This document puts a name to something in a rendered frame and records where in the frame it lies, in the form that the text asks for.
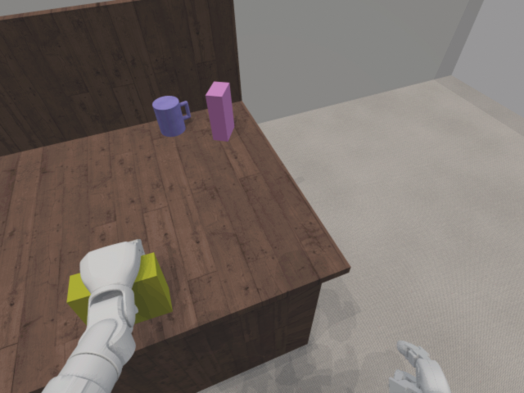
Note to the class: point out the right robot hand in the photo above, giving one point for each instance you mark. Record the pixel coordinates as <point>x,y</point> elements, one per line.
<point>429,375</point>

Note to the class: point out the robot left forearm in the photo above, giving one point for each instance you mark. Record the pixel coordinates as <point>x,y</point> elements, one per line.
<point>105,347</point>

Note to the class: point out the table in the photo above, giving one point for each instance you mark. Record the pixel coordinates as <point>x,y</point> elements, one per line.
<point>84,165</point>

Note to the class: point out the sponge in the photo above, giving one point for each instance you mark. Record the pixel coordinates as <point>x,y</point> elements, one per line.
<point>151,292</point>

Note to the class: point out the left robot hand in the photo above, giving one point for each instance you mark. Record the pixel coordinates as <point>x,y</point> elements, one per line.
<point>114,264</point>

